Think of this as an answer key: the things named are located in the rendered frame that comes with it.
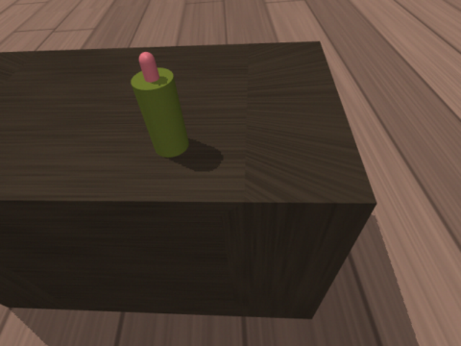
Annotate bottle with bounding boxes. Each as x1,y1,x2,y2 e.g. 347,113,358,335
131,52,189,157

